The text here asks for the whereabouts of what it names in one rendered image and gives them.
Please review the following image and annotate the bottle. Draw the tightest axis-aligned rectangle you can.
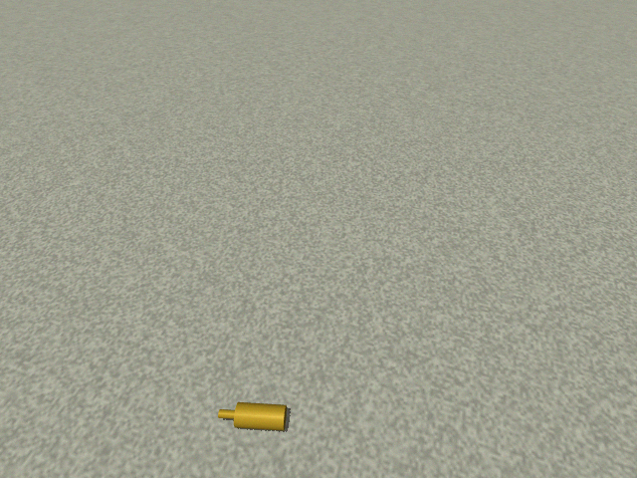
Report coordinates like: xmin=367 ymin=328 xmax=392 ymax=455
xmin=218 ymin=402 xmax=287 ymax=431

